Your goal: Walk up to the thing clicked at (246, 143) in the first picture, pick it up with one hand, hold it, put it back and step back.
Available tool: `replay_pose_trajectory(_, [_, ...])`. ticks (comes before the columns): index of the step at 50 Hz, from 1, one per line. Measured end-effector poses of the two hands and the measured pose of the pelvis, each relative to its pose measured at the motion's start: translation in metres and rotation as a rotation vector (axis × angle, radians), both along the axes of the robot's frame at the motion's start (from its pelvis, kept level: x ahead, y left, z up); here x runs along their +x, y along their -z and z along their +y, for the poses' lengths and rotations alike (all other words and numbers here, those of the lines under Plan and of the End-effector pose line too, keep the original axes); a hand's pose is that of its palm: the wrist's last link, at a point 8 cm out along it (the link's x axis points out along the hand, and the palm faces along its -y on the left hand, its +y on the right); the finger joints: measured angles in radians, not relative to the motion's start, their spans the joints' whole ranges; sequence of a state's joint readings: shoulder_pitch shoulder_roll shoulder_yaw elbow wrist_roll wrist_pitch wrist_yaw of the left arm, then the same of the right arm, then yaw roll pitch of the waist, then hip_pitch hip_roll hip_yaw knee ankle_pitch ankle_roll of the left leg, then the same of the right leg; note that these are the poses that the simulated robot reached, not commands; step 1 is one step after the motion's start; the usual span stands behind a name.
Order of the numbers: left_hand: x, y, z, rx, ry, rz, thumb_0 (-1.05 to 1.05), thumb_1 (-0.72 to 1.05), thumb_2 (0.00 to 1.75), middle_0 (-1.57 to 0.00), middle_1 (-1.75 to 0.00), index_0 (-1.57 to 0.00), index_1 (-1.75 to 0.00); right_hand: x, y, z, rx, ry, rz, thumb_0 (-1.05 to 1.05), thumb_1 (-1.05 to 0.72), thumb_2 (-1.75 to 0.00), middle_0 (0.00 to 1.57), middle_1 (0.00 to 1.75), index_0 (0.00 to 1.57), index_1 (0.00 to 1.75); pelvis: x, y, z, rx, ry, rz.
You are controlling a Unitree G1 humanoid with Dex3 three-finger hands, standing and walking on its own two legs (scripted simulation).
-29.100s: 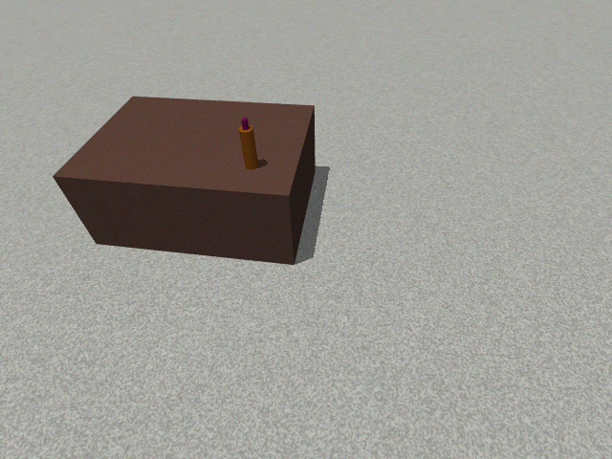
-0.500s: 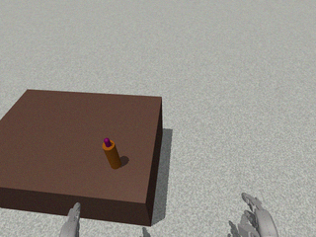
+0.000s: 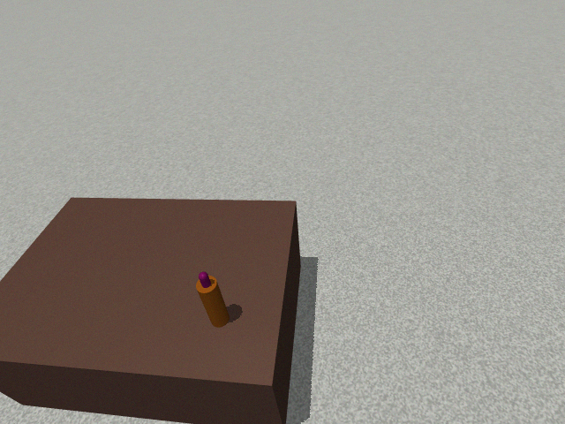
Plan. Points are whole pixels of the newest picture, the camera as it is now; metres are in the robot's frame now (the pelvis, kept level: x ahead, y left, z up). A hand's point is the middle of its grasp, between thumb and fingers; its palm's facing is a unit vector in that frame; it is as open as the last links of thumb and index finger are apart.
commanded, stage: home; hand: left
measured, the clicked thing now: (211, 298) +0.52 +0.23 -0.27
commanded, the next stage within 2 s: stand in 1.20 s
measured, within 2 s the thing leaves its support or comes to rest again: neither
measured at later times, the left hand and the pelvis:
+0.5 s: hand out of the picture +0.04 +0.25 -0.13, palm faces +0.01 -0.93 -0.38, open 17.6 cm; pelvis -0.01 +0.00 +0.02, yaw +1 degrees
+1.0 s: hand out of the picture +0.05 +0.25 -0.13, palm faces +0.01 -0.92 -0.38, open 17.6 cm; pelvis +0.00 -0.01 +0.02, yaw +1 degrees
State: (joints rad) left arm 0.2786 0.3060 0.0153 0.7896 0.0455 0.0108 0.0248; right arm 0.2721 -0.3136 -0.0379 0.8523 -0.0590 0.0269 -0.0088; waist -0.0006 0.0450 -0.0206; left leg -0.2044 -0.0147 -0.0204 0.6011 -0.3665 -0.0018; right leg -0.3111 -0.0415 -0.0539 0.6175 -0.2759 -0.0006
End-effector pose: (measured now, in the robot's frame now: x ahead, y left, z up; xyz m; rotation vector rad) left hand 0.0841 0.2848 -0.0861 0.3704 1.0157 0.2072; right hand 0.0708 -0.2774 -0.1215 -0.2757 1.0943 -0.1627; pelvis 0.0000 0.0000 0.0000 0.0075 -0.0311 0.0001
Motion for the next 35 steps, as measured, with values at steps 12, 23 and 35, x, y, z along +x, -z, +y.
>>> replay_pose_trajectory(12, [-0.037,0.003,0.005,0.005,-0.073,0.127,0.0,-0.57,0.03,-0.05,-0.04,-0.05,-0.05,-0.021,0.0,-0.002,0.014,0.006,0.109,0.01,-0.9,-0.9,0.2,0.3,0.2,0.3,-0.006,-0.013,-0.002,0.0,-0.012,-0.035])
replay_pose_trajectory(23, [-0.053,0.008,0.002,-0.02,-0.09,0.18,0.0,-0.57,0.03,-0.06,-0.04,-0.05,-0.05,-0.025,-0.005,-0.004,0.01,-0.004,0.124,0.01,-0.9,-0.9,0.2,0.3,0.2,0.3,-0.013,-0.017,-0.003,-0.003,-0.013,-0.044])
replay_pose_trajectory(35, [-0.061,0.008,0.009,-0.015,-0.106,0.233,0.0,-0.57,0.03,-0.06,-0.04,-0.05,-0.05,-0.036,-0.005,-0.011,-0.01,0.009,0.171,0.01,-0.9,-0.9,0.2,0.3,0.2,0.3,-0.013,-0.018,-0.002,0.001,-0.009,-0.038])
